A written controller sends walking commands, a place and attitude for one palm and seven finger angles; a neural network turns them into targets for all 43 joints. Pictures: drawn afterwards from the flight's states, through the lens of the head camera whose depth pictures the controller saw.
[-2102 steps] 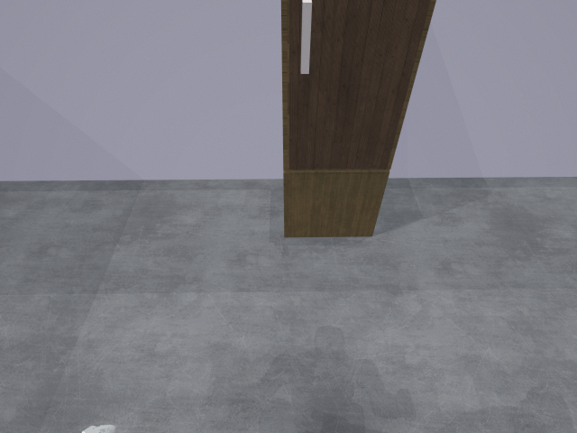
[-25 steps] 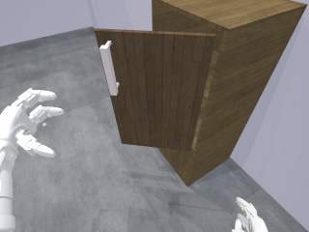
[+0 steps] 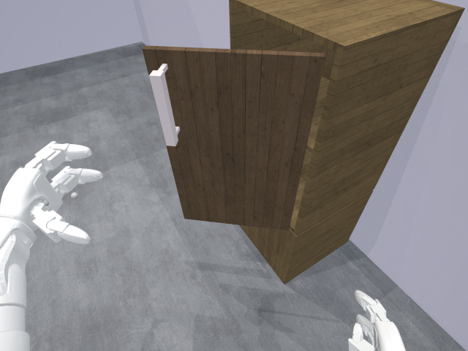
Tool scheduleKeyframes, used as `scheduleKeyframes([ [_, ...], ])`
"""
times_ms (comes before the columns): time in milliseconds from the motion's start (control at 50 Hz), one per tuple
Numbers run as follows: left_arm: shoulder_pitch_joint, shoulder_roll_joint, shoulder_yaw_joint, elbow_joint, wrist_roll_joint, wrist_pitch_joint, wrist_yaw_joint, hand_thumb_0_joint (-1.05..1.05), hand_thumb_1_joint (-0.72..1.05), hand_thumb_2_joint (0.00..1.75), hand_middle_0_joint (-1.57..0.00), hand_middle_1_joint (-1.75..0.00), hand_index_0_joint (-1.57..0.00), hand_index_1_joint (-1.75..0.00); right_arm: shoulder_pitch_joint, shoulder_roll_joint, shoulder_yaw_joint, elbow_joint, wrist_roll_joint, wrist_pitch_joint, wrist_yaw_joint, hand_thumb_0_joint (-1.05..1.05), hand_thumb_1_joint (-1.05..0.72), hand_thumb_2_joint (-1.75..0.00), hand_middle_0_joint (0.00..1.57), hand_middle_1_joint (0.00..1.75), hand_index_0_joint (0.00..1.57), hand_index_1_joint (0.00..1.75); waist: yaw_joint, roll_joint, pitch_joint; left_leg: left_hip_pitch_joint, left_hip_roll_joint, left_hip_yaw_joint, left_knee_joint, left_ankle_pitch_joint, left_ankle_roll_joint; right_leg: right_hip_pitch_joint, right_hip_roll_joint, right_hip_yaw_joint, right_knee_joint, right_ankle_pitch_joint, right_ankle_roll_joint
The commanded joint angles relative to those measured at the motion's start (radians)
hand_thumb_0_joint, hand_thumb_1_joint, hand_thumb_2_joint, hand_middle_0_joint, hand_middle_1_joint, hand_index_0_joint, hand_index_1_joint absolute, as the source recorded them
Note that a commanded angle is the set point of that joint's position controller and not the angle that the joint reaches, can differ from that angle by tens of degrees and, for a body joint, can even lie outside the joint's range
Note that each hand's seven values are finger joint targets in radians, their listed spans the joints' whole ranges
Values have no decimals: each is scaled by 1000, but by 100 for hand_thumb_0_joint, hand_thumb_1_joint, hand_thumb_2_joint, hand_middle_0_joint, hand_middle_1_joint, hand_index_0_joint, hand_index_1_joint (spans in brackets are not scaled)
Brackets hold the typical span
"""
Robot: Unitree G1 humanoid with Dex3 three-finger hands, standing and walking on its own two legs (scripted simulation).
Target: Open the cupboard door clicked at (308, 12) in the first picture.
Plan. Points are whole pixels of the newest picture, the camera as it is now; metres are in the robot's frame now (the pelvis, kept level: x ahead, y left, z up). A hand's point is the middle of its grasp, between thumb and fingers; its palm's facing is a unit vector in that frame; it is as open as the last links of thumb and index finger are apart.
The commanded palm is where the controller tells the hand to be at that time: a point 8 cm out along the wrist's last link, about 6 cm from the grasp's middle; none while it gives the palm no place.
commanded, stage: move the hooked fingers beside the handle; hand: left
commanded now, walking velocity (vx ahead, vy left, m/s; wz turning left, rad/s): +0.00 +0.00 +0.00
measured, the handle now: (168, 106) +0.57 +0.21 +0.13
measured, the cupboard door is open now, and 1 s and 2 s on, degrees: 50 50 50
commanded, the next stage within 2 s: none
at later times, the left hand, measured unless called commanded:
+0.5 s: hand (97, 166) +0.35 +0.27 +0.15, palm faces -0.01 -1.00 -0.02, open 13.9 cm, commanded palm +0.34 +0.32 +0.15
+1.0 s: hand (118, 139) +0.43 +0.26 +0.15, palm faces -0.02 -1.00 -0.01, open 14.0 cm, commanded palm +0.42 +0.32 +0.15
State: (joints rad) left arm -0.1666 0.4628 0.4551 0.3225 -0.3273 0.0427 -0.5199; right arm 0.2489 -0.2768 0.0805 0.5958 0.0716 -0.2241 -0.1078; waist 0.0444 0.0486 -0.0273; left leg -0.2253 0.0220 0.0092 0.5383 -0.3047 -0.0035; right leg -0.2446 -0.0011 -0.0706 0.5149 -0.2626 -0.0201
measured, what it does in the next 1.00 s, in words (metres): stands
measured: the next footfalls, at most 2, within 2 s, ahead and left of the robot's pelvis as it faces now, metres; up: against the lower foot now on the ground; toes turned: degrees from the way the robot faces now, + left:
none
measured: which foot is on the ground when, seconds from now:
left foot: down 0.00-1.00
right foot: down 0.00-1.00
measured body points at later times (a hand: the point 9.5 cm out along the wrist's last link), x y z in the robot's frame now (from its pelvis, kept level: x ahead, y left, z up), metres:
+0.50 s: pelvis +0.00 +0.01 +0.00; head +0.01 +0.00 +0.45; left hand +0.35 +0.32 +0.16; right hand +0.13 -0.25 -0.09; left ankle -0.01 +0.12 -0.73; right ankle +0.01 -0.11 -0.73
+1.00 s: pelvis +0.00 +0.01 -0.01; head +0.03 +0.01 +0.44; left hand +0.42 +0.32 +0.16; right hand +0.07 -0.26 -0.11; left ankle -0.01 +0.12 -0.73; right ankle +0.01 -0.11 -0.73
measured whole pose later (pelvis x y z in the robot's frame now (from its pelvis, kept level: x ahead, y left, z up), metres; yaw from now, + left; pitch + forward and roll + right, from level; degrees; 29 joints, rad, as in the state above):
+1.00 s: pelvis +0.00 +0.01 -0.01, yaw -1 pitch +7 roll -1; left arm -0.73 0.59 0.43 1.00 -0.20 -0.13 -0.48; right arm 0.36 -0.31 0.06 0.64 0.06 -0.11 -0.09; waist -0.06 0.02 -0.05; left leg -0.40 0.02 0.03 0.61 -0.32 0.01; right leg -0.43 -0.01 -0.05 0.57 -0.26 -0.01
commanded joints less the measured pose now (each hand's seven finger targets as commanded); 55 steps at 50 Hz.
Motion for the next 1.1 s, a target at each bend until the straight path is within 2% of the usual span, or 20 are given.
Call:
scheduleKeyframes([
  [0, -336, 285, 74, -220, -24, -68, 12, 0, -50, 30, -30, -120, -30, -120, -98, -119, -55, -152, 3, -61, -19, 0, -90, -90, 20, 30, 20, 30, -17, 21, -178, 49, -33, -17, -70, 200, 35, 51, 10, 35, -71, 197, 3],
  [40, -385, 309, 83, -182, -23, -70, 19, 0, -50, 30, -30, -120, -30, -120, -87, -124, -53, -138, 1, -56, -25, 0, -90, -90, 20, 30, 20, 30, -22, 7, -153, 38, -33, -19, -68, 189, 34, 43, 14, 37, -77, 181, 1],
  [80, -460, 298, 55, -128, -14, -78, 17, 0, -50, 30, -30, -120, -30, -120, -78, -126, -55, -125, 4, -56, -31, 0, -90, -90, 20, 30, 20, 30, -44, 3, -143, 33, -31, -22, -69, 160, 36, 12, 12, 40, -81, 149, 4],
  [180, -599, 290, 4, -70, 9, -104, 14, 0, -50, 30, -30, -120, -30, -120, -69, -131, -55, -119, 4, -56, -36, 0, -90, -90, 20, 30, 20, 30, -52, 56, -205, 52, -32, -28, -64, 170, 32, 14, 6, 39, -66, 153, -4],
  [220, -576, 302, 19, -49, 15, -112, 19, 0, -50, 30, -30, -120, -30, -120, -56, -132, -57, -120, 2, -57, -34, 0, -90, -90, 20, 30, 20, 30, -42, 66, -241, 68, -32, -30, -59, 215, 31, 28, 7, 33, -55, 200, -8],
  [260, -539, 307, 36, -4, 6, -108, 18, 0, -50, 30, -30, -120, -30, -120, -48, -135, -57, -120, -2, -51, -25, 0, -90, -90, 20, 30, 20, 30, -29, -2, -242, 42, -30, -31, -58, 243, 32, 49, 8, 31, -46, 243, -7],
  [340, -511, 356, 86, 68, 14, -93, 26, 0, -50, 30, -30, -120, -30, -120, -39, -148, -62, -127, -2, -33, -10, 0, -90, -90, 20, 30, 20, 30, -11, -16, -225, -3, -31, -18, -56, 256, 32, 59, 4, 34, -36, 263, -8],
  [400, -552, 345, 74, 28, 24, -108, 34, 0, -50, 30, -30, -120, -30, -120, -29, -143, -67, -139, -1, -27, -4, 0, -90, -90, 20, 30, 20, 30, -18, 34, -263, 24, -29, -15, -52, 289, 30, 52, 5, 33, -24, 290, -10],
  [460, -622, 331, 46, 57, 25, -121, 39, 0, -50, 30, -30, -120, -30, -120, -12, -148, -69, -129, 0, -19, -8, 0, -90, -90, 20, 30, 20, 30, -43, 3, -234, 11, -25, -15, -53, 252, 32, 21, 10, 36, -33, 256, -6],
  [520, -697, 337, 33, 82, 40, -138, 43, 0, -50, 30, -30, -120, -30, -120, 13, -153, -74, -111, -1, -16, -15, 0, -90, -90, 20, 30, 20, 30, -61, 43, -256, 33, -25, -19, -50, 236, 31, -7, 9, 36, -34, 228, -8],
  [600, -783, 308, -19, 151, 55, -150, 47, 0, -50, 30, -30, -120, -30, -120, 32, -156, -72, -94, -2, -6, -18, 0, -90, -90, 20, 30, 20, 30, -79, 35, -253, 27, -24, -25, -47, 218, 31, -34, 10, 35, -35, 207, -9],
  [700, -855, 341, -6, 263, 70, -167, 58, 0, -50, 30, -30, -120, -30, -120, 62, -165, -74, -74, -6, 13, -14, 0, -90, -90, 20, 30, 20, 30, -85, 15, -277, 9, -24, -25, -33, 234, 32, -36, 8, 38, -23, 231, -9],
  [720, -869, 377, 19, 284, 78, -175, 62, 0, -50, 30, -30, -120, -30, -120, 70, -168, -75, -70, -8, 18, -13, 0, -90, -90, 20, 30, 20, 30, -82, 18, -284, 2, -23, -27, -31, 237, 31, -33, 6, 40, -20, 234, -10],
  [780, -898, 402, 26, 369, 87, -190, 61, 0, -50, 30, -30, -120, -30, -120, 85, -174, -74, -68, -9, 36, -7, 0, -90, -90, 20, 30, 20, 30, -87, -12, -278, -43, -24, -21, -23, 221, 34, -25, 6, 46, -11, 237, -7],
  [880, -951, 431, 34, 412, 102, -233, 49, 0, -50, 30, -30, -120, -30, -120, 120, -181, -82, -70, -14, 59, 1, 0, -90, -90, 20, 30, 20, 30, -89, 25, -338, -34, -22, -18, 1, 280, 32, -26, 10, 49, 16, 294, -9],
  [920, -979, 429, 21, 470, 106, -237, 41, 0, -50, 30, -30, -120, -30, -120, 133, -185, -82, -60, -12, 70, 0, 0, -90, -90, 20, 30, 20, 30, -105, 13, -300, -65, -21, -16, 2, 246, 34, -57, 10, 48, 12, 266, -5],
  [940, -1008, 418, 4, 502, 102, -239, 37, 0, -50, 30, -30, -120, -30, -120, 142, -189, -82, -56, -11, 79, -1, 0, -90, -90, 20, 30, 20, 30, -120, -24, -279, -80, -18, -14, 5, 227, 37, -69, 11, 47, 9, 250, -4],
  [980, -1075, 464, 20, 524, 119, -252, 35, 0, -50, 30, -30, -120, -30, -120, 157, -196, -85, -42, -14, 86, -3, 0, -90, -90, 20, 30, 20, 30, -127, 21, -300, -85, -21, -19, 11, 211, 37, -87, 10, 53, 14, 234, -3],
  [1020, -1115, 448, -6, 529, 132, -266, 34, 0, -50, 30, -30, -120, -30, -120, 174, -192, -87, -34, -16, 91, -2, 0, -90, -90, 20, 30, 20, 30, -139, 63, -329, -65, -21, -20, 23, 227, 36, -106, 10, 53, 19, 239, -4],
  [1080, -1154, 497, 27, 569, 127, -284, 28, 0, -50, 30, -30, -120, -30, -120, 200, -201, -89, -20, -21, 105, -3, 0, -90, -90, 20, 30, 20, 30, -145, 27, -377, -72, -17, -24, 38, 257, 37, -89, 14, 54, 32, 272, -1],
])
